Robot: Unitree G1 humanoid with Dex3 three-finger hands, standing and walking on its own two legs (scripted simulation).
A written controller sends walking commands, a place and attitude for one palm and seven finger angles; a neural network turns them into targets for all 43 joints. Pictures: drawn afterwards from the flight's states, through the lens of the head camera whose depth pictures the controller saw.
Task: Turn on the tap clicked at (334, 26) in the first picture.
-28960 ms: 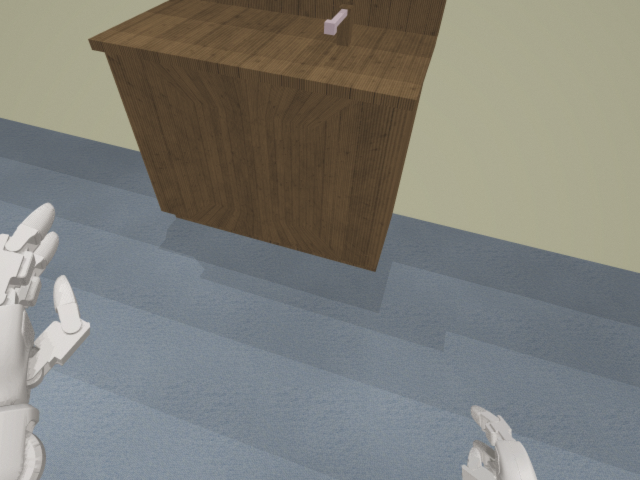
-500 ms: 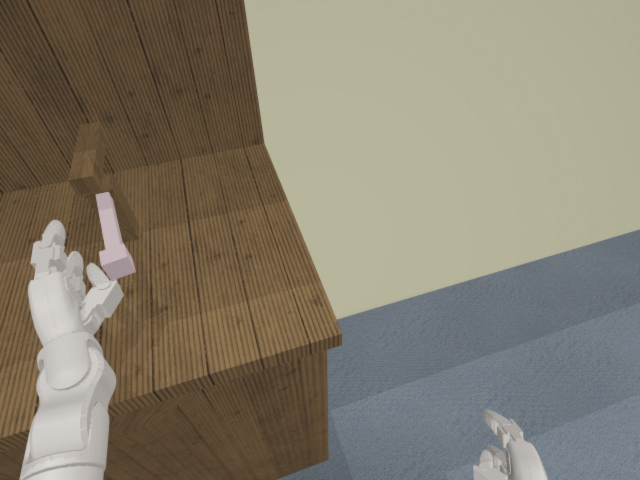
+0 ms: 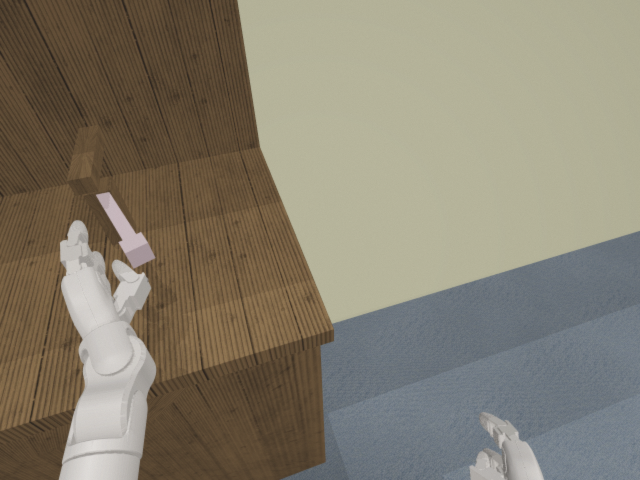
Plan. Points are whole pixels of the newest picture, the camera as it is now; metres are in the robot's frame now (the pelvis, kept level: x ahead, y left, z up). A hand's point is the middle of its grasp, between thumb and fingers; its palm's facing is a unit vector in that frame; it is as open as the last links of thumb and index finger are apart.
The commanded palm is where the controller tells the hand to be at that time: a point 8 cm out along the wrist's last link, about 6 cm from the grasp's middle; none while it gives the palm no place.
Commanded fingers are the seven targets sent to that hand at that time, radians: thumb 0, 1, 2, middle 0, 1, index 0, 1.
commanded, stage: push the lever round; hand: left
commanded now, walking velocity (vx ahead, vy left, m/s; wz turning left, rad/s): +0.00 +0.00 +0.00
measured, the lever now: (137, 250) +0.34 +0.26 +0.13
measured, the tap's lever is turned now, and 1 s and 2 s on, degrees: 20 45 83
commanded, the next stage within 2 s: none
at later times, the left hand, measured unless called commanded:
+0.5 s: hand (183, 260) +0.34 +0.21 +0.11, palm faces +0.70 -0.71 -0.05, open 7.7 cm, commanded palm +0.29 +0.23 +0.11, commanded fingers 0.00 0.90 0.90 -0.15 -0.15 -0.15 -0.15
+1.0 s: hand (205, 247) +0.37 +0.19 +0.11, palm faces +0.77 -0.64 -0.06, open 7.7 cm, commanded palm +0.32 +0.21 +0.11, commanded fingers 0.00 0.90 0.90 -0.15 -0.15 -0.15 -0.15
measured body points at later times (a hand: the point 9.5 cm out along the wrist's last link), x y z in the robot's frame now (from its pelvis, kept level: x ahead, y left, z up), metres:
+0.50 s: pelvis +0.00 +0.00 +0.00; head -0.01 -0.02 +0.45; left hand +0.30 +0.24 +0.12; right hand +0.18 -0.23 -0.10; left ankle +0.02 +0.11 -0.73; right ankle +0.00 -0.07 -0.73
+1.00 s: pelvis +0.00 -0.01 +0.00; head +0.00 -0.02 +0.45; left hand +0.33 +0.22 +0.12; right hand +0.19 -0.23 -0.11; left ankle +0.02 +0.11 -0.73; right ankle +0.00 -0.07 -0.73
